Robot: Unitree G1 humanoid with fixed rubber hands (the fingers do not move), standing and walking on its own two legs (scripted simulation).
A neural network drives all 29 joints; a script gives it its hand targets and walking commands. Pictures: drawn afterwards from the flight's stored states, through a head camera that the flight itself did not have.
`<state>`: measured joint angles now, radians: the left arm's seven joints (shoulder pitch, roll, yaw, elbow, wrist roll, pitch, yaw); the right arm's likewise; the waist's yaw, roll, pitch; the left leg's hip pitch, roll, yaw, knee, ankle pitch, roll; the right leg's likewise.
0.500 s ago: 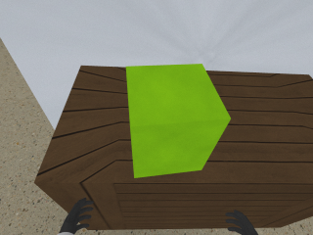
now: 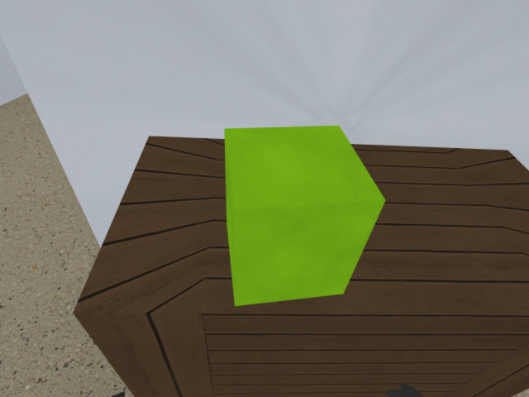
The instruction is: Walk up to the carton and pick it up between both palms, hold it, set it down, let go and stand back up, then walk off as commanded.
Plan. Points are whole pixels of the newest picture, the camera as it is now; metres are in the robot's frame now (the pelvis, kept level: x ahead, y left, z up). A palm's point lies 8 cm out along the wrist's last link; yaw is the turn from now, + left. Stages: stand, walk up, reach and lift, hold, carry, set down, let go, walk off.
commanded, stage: stand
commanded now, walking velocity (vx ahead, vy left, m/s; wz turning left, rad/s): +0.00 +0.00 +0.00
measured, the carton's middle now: (287, 215) +0.43 -0.01 +0.06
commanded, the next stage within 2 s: walk off in 0.20 s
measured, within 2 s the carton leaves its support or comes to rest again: neither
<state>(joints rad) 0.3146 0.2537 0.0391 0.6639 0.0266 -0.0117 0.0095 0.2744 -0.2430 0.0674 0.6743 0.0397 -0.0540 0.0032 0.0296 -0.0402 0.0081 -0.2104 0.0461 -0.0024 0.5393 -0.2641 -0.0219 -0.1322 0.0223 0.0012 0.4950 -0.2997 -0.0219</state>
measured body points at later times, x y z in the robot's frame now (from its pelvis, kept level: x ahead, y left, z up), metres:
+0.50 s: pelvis -0.01 +0.00 -0.01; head +0.00 +0.01 +0.44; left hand +0.10 +0.27 -0.12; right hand +0.12 -0.24 -0.11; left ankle +0.02 +0.13 -0.74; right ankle -0.01 -0.12 -0.73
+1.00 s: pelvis -0.13 -0.04 -0.03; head -0.06 -0.06 +0.41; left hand -0.04 +0.27 -0.12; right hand +0.01 -0.30 -0.16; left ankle -0.16 +0.08 -0.65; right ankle -0.07 -0.12 -0.74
